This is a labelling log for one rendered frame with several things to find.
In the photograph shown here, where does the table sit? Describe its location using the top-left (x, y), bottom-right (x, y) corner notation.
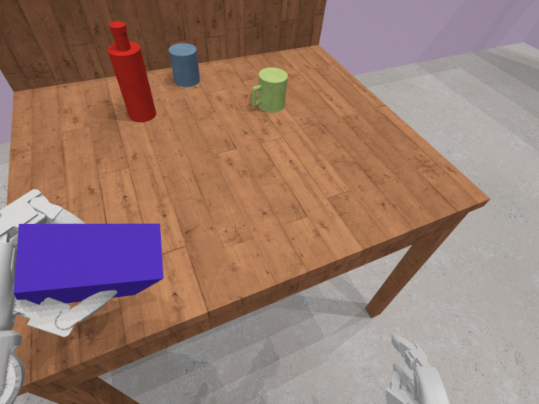
top-left (0, 0), bottom-right (490, 404)

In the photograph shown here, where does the robot right hand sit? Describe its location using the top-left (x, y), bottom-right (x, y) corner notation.
top-left (386, 334), bottom-right (451, 404)

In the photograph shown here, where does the left robot forearm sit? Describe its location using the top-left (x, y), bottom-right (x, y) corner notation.
top-left (0, 330), bottom-right (25, 404)

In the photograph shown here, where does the robot left hand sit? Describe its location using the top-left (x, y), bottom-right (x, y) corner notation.
top-left (0, 189), bottom-right (118, 338)

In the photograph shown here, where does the sponge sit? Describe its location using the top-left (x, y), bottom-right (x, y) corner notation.
top-left (13, 224), bottom-right (163, 305)

